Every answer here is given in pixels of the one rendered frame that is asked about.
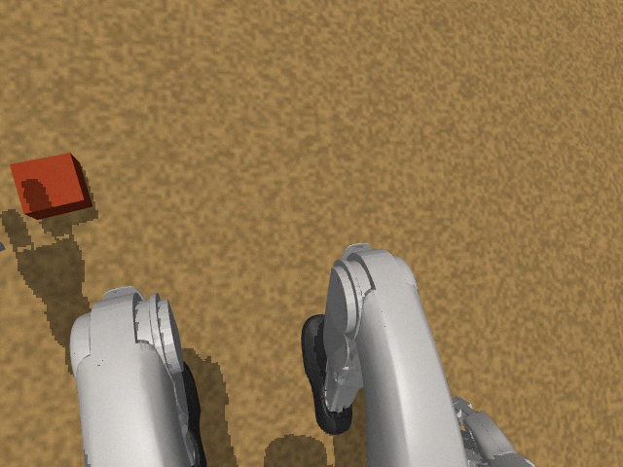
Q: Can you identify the small box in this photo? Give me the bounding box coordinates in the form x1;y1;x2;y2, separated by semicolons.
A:
10;153;92;220

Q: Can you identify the right robot hand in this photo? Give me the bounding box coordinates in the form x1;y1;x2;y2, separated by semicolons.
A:
452;396;517;467

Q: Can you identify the left robot foot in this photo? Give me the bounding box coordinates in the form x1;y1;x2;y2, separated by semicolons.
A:
181;361;207;467

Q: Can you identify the right robot foot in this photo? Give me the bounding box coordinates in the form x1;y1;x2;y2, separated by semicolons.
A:
301;314;352;435

